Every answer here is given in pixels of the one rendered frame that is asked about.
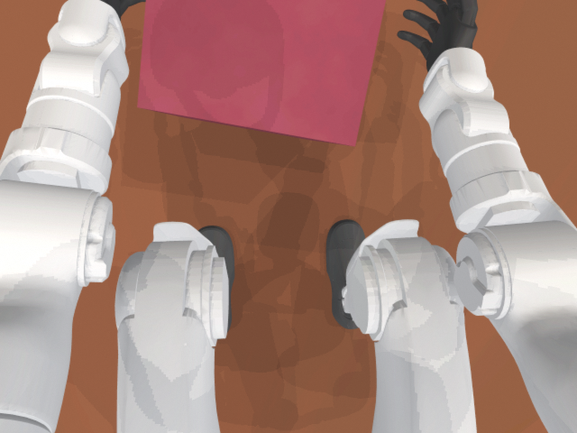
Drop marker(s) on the carton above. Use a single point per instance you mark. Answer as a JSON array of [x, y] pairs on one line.
[[299, 68]]

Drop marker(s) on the robot left hand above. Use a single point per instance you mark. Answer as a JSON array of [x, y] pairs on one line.
[[120, 6]]

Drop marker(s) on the robot right foot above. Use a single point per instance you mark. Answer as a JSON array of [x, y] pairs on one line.
[[343, 239]]

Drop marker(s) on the right robot thigh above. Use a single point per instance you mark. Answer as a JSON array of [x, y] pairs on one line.
[[424, 380]]

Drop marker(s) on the robot right hand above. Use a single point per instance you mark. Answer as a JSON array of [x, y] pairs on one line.
[[457, 27]]

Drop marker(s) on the left robot upper arm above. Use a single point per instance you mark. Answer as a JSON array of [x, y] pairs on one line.
[[54, 241]]

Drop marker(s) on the right robot upper arm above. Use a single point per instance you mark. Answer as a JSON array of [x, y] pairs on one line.
[[523, 278]]

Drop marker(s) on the right robot forearm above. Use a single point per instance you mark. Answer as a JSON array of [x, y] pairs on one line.
[[487, 175]]

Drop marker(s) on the left robot forearm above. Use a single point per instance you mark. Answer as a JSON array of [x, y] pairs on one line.
[[71, 115]]

